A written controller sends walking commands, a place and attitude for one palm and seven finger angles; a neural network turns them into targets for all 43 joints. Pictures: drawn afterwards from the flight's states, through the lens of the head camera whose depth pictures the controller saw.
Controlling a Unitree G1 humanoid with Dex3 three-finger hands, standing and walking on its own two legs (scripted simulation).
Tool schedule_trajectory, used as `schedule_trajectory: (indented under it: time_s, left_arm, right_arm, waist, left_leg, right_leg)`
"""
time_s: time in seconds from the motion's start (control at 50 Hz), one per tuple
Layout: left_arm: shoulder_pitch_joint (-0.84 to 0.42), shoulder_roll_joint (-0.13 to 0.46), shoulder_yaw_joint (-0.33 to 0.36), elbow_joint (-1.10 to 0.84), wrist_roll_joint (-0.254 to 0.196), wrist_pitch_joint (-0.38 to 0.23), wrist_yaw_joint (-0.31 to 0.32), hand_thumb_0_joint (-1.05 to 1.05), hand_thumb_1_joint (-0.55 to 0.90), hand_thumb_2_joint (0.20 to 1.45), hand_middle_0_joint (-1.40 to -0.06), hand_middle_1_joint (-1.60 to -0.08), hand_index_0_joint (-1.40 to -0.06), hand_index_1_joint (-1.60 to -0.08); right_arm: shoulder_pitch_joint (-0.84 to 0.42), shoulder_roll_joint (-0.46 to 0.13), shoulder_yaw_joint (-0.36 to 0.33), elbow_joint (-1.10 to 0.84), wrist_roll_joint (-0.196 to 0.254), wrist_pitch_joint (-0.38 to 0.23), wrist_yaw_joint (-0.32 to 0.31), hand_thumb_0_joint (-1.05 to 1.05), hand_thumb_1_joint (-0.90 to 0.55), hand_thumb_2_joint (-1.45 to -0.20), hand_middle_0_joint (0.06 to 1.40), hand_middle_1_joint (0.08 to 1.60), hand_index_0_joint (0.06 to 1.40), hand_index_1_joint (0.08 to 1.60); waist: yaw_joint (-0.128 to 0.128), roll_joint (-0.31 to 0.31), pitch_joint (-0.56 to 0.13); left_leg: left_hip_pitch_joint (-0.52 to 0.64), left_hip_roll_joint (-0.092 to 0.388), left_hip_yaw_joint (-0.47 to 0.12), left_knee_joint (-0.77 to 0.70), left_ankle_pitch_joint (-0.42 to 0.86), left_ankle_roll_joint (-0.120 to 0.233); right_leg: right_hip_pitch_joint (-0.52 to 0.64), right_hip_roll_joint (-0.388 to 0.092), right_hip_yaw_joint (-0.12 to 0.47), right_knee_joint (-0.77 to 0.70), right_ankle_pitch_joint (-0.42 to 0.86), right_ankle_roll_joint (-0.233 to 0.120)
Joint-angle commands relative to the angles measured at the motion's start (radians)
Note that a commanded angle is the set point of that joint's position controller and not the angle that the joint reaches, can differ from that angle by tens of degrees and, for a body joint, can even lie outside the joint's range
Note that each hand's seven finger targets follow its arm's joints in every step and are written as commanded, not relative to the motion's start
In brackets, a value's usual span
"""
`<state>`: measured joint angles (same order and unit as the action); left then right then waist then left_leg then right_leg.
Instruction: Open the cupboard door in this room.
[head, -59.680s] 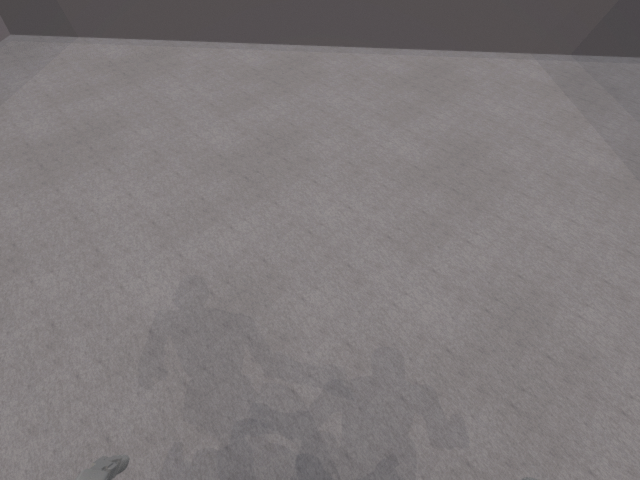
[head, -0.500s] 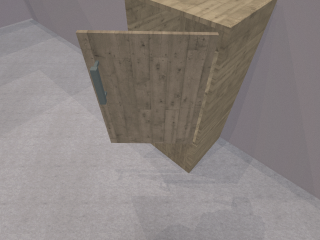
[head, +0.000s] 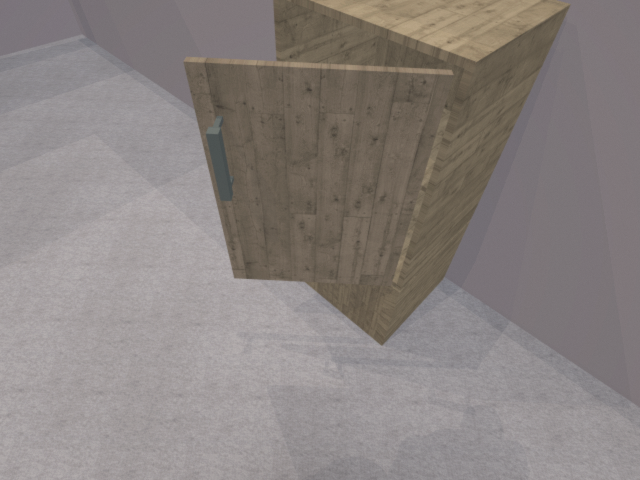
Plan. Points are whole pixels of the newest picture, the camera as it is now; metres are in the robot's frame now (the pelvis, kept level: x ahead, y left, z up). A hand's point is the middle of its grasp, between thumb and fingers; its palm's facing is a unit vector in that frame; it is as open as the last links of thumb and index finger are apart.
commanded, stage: shuffle to correct the standing spot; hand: left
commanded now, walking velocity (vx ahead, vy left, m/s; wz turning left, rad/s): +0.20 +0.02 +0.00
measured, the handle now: (222, 159) +0.63 +0.24 +0.02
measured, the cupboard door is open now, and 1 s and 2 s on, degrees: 42 42 42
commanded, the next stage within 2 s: come to a stop and stand still in 0.36 s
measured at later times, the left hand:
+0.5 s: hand out of the picture +0.11 +0.15 -0.17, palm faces +0.07 -0.97 -0.21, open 7.3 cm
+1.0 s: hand (204, 439) +0.21 +0.19 -0.17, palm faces +0.04 -0.97 -0.25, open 7.4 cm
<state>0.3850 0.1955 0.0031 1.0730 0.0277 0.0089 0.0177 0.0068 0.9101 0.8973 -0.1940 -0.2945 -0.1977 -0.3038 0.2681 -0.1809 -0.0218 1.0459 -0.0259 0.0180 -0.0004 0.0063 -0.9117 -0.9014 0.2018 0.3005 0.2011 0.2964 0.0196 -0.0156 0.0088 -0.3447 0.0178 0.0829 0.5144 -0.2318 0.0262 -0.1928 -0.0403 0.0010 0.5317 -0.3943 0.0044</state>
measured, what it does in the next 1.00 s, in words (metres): walks ahead: right foot, then left foot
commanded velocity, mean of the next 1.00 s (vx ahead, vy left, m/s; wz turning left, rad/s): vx -0.01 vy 0.01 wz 0.00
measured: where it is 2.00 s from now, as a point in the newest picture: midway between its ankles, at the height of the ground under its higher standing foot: outside the picture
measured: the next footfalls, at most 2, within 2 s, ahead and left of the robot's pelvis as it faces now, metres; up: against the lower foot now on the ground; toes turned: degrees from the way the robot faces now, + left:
right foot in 0.38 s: +0.09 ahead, -0.11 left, +0.00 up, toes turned -6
left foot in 0.72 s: +0.27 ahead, +0.10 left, +0.00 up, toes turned +5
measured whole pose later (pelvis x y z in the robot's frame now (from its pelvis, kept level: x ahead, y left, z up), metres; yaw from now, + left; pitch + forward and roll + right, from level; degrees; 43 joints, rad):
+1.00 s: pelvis +0.13 -0.01 -0.01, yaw -2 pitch +0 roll +0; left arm 0.18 0.20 0.07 0.92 0.02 0.05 0.03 0.01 0.91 0.90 -0.19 -0.29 -0.20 -0.30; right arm 0.11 -0.14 -0.03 0.94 -0.03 0.02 -0.03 0.00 -0.91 -0.90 0.20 0.30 0.20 0.30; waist 0.02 0.00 0.08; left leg -0.41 0.05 0.10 0.53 -0.12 0.04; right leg -0.43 -0.03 -0.01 1.03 -0.48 0.02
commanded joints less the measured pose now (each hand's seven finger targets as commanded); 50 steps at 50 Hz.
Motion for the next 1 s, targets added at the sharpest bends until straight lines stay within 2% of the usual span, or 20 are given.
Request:
schedule_trajectory:
  time_s: [0.0,0.12,0.18,0.22,0.26,0.32,0.34,0.36,0.38,0.4,0.44,0.5,0.6,0.66,0.68,0.7,0.72,0.78,0.84,0.98]
  left_arm:
    - [0.07,0.099,0.025,-0.021,-0.002,-0.024,0.0,0.0,0.9,0.9,-0.2,-0.3,-0.2,-0.3]
    - [0.058,0.09,0.031,-0.02,-0.004,-0.034,-0.002,0.0,0.9,0.9,-0.2,-0.3,-0.2,-0.3]
    - [0.048,0.034,0.027,-0.031,0.004,-0.036,-0.005,0.0,0.9,0.9,-0.2,-0.3,-0.2,-0.3]
    - [-0.03,0.024,0.023,-0.066,0.006,-0.048,-0.003,0.0,0.9,0.9,-0.2,-0.3,-0.2,-0.3]
    - [-0.045,0.008,0.026,-0.072,0.0,-0.056,-0.007,0.0,0.9,0.9,-0.2,-0.3,-0.2,-0.3]
    - [0.117,-0.028,0.028,-0.014,-0.002,-0.063,-0.016,0.0,0.9,0.9,-0.2,-0.3,-0.2,-0.3]
    - [0.173,0.025,0.043,0.008,0.003,-0.07,-0.009,0.0,0.9,0.9,-0.2,-0.3,-0.2,-0.3]
    - [0.242,0.137,0.069,0.015,0.004,-0.076,0.002,0.0,0.9,0.9,-0.2,-0.3,-0.2,-0.3]
    - [0.239,0.15,0.063,0.008,-0.006,-0.077,0.008,0.0,0.9,0.9,-0.2,-0.3,-0.2,-0.3]
    - [0.186,0.139,0.062,-0.012,-0.007,-0.075,0.008,0.0,0.9,0.9,-0.2,-0.3,-0.2,-0.3]
    - [0.127,0.077,0.046,-0.01,0.001,-0.09,0.011,0.0,0.9,0.9,-0.2,-0.3,-0.2,-0.3]
    - [0.097,0.048,0.033,-0.017,0.003,-0.086,0.018,0.0,0.9,0.9,-0.2,-0.3,-0.2,-0.3]
    - [0.062,0.114,0.053,-0.063,0.005,-0.047,0.034,0.0,0.9,0.9,-0.2,-0.3,-0.2,-0.3]
    - [0.027,0.138,0.063,-0.097,-0.007,-0.026,0.035,0.0,0.9,0.9,-0.2,-0.3,-0.2,-0.3]
    - [0.011,0.125,0.059,-0.107,-0.016,-0.021,0.034,0.0,0.9,0.9,-0.2,-0.3,-0.2,-0.3]
    - [0.03,0.064,0.049,-0.124,-0.027,-0.017,0.036,0.0,0.9,0.9,-0.2,-0.3,-0.2,-0.3]
    - [0.024,0.053,0.048,-0.135,-0.029,-0.013,0.045,0.0,0.9,0.9,-0.2,-0.3,-0.2,-0.3]
    - [-0.026,0.039,0.062,-0.135,-0.012,0.014,0.049,0.0,0.9,0.9,-0.2,-0.3,-0.2,-0.3]
    - [0.02,0.035,0.069,-0.119,-0.012,0.042,0.031,0.0,0.9,0.9,-0.2,-0.3,-0.2,-0.3]
    - [-0.05,0.018,0.06,-0.167,-0.001,0.039,0.012,0.0,0.9,0.9,-0.2,-0.3,-0.2,-0.3]
  right_arm:
    - [0.009,-0.08,-0.014,-0.051,0.005,-0.023,-0.002,0.0,-0.9,-0.9,0.2,0.3,0.2,0.3]
    - [0.063,-0.087,-0.011,-0.03,0.009,-0.056,-0.005,0.0,-0.9,-0.9,0.2,0.3,0.2,0.3]
    - [0.17,-0.148,-0.028,0.003,0.004,-0.062,-0.013,0.0,-0.9,-0.9,0.2,0.3,0.2,0.3]
    - [0.224,-0.134,-0.027,0.013,0.003,-0.071,-0.018,0.0,-0.9,-0.9,0.2,0.3,0.2,0.3]
    - [0.177,-0.115,-0.02,0.003,0.002,-0.077,-0.018,0.0,-0.9,-0.9,0.2,0.3,0.2,0.3]
    - [0.039,-0.099,-0.012,-0.022,0.009,-0.073,-0.017,0.0,-0.9,-0.9,0.2,0.3,0.2,0.3]
    - [0.022,-0.057,-0.009,-0.032,0.016,-0.076,-0.013,0.0,-0.9,-0.9,0.2,0.3,0.2,0.3]
    - [-0.011,-0.008,-0.003,-0.073,0.018,-0.079,-0.008,0.0,-0.9,-0.9,0.2,0.3,0.2,0.3]
    - [-0.036,-0.053,-0.011,-0.087,0.003,-0.074,-0.007,0.0,-0.9,-0.9,0.2,0.3,0.2,0.3]
    - [-0.018,-0.043,-0.015,-0.085,-0.001,-0.069,-0.002,0.0,-0.9,-0.9,0.2,0.3,0.2,0.3]
    - [-0.036,-0.013,-0.01,-0.052,-0.002,-0.063,0.001,0.0,-0.9,-0.9,0.2,0.3,0.2,0.3]
    - [-0.024,0.014,-0.001,-0.042,0.008,-0.047,0.004,0.0,-0.9,-0.9,0.2,0.3,0.2,0.3]
    - [-0.047,0.0,-0.006,-0.075,0.022,-0.027,-0.008,0.0,-0.9,-0.9,0.2,0.3,0.2,0.3]
    - [0.03,-0.053,-0.028,-0.078,0.014,-0.017,-0.021,0.0,-0.9,-0.9,0.2,0.3,0.2,0.3]
    - [0.084,-0.098,-0.04,-0.076,0.009,-0.018,-0.025,0.0,-0.9,-0.9,0.2,0.3,0.2,0.3]
    - [0.149,-0.174,-0.058,-0.074,0.011,-0.024,-0.027,0.0,-0.9,-0.9,0.2,0.3,0.2,0.3]
    - [0.153,-0.213,-0.059,-0.082,0.025,-0.019,-0.033,0.0,-0.9,-0.9,0.2,0.3,0.2,0.3]
    - [-0.028,-0.126,-0.03,-0.122,0.012,-0.024,-0.041,0.0,-0.9,-0.9,0.2,0.3,0.2,0.3]
    - [-0.12,-0.112,-0.029,-0.154,0.004,-0.023,-0.044,0.0,-0.9,-0.9,0.2,0.3,0.2,0.3]
    - [-0.072,-0.146,-0.064,-0.152,-0.01,0.001,-0.026,0.0,-0.9,-0.9,0.2,0.3,0.2,0.3]
  waist:
    - [-0.009,-0.073,0.116]
    - [-0.03,-0.01,0.122]
    - [-0.057,0.247,0.123]
    - [-0.075,0.245,0.111]
    - [-0.049,0.16,0.061]
    - [0.065,0.046,-0.035]
    - [0.091,-0.109,-0.05]
    - [0.114,-0.359,-0.018]
    - [0.098,-0.225,0.022]
    - [0.064,-0.072,0.049]
    - [0.031,-0.11,0.128]
    - [0.014,-0.112,0.091]
    - [0.01,-0.191,0.0]
    - [-0.042,-0.145,-0.06]
    - [-0.071,-0.084,-0.115]
    - [-0.087,0.152,-0.202]
    - [-0.092,0.205,-0.239]
    - [-0.026,0.176,-0.062]
    - [0.018,0.167,-0.082]
    - [-0.026,0.197,-0.065]
  left_leg:
    - [0.001,0.029,-0.058,-0.022,-0.239,0.012]
    - [0.061,0.05,-0.077,-0.019,-0.173,0.026]
    - [0.165,0.21,-0.332,-0.223,-0.293,0.12]
    - [0.238,0.3,-0.444,-0.265,-0.136,0.217]
    - [0.182,0.303,-0.373,-0.233,-0.001,0.227]
    - [-0.025,0.173,-0.142,-0.055,-0.021,0.123]
    - [-0.17,0.079,-0.045,0.117,-0.109,0.064]
    - [-0.36,-0.02,0.05,0.358,-0.301,0.012]
    - [-0.389,0.006,-0.032,0.512,-0.348,0.002]
    - [-0.392,0.032,-0.046,0.566,-0.309,-0.002]
    - [-0.404,0.055,-0.054,0.619,-0.204,-0.015]
    - [-0.296,0.03,0.003,0.458,-0.161,-0.037]
    - [-0.135,-0.05,0.073,0.185,-0.027,-0.053]
    - [0.122,-0.05,0.086,-0.025,0.216,-0.035]
    - [0.325,0.065,0.004,-0.024,0.587,0.012]
    - [0.491,0.334,-0.281,0.002,1.12,0.167]
    - [0.406,0.44,-0.335,-0.05,1.321,0.288]
    - [0.087,0.348,-0.217,-0.132,0.83,0.232]
    - [0.006,0.275,-0.14,-0.149,0.583,0.181]
    - [0.012,0.258,-0.24,-0.233,-0.03,0.156]
  right_leg:
    - [-0.157,-0.078,0.143,-0.214,-0.247,-0.086]
    - [-0.177,-0.059,0.086,-0.103,-0.132,-0.085]
    - [-0.306,0.048,-0.089,0.195,-0.128,-0.05]
    - [-0.432,0.016,-0.066,0.407,-0.19,-0.054]
    - [-0.36,-0.022,-0.035,0.402,-0.176,-0.058]
    - [0.05,0.015,-0.092,0.009,0.093,-0.031]
    - [0.2,-0.075,0.046,-0.11,0.097,-0.045]
    - [0.268,-0.331,0.405,-0.266,0.145,-0.124]
    - [0.202,-0.418,0.511,-0.316,0.197,-0.205]
    - [0.173,-0.42,0.439,-0.307,0.221,-0.252]
    - [0.114,-0.346,0.303,-0.254,0.545,-0.21]
    - [0.141,-0.239,0.062,-0.169,1.038,-0.159]
    - [0.17,-0.188,-0.007,-0.019,1.197,-0.121]
    - [0.072,-0.156,-0.017,0.124,1.056,-0.088]
    - [-0.062,-0.113,-0.051,0.225,0.797,-0.047]
    - [-0.246,-0.001,-0.094,0.477,0.114,0.005]
    - [-0.231,0.051,0.006,0.71,-0.292,0.004]
    - [-0.254,0.014,0.057,0.791,-0.16,0.009]
    - [-0.205,0.021,0.033,0.744,-0.045,0.024]
    - [-0.129,0.022,-0.069,0.3,-0.105,0.008]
